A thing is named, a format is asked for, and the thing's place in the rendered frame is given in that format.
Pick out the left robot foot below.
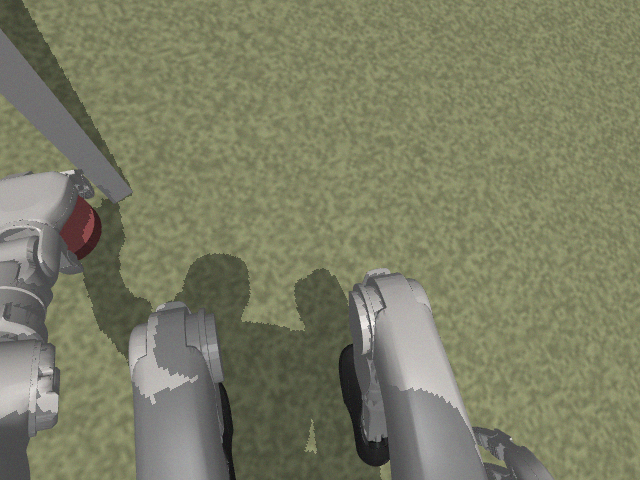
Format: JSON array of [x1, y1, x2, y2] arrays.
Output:
[[218, 383, 236, 480]]

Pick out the tin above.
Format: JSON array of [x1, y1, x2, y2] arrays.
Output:
[[59, 195, 102, 260]]

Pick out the right robot hand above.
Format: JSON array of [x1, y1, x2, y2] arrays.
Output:
[[472, 427, 555, 480]]

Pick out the left robot hand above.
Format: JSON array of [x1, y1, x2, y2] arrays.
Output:
[[0, 169, 95, 275]]

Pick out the left robot arm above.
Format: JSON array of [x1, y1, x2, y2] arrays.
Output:
[[0, 221, 62, 480]]

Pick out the right robot foot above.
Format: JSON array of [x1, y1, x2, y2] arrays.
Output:
[[339, 344, 390, 467]]

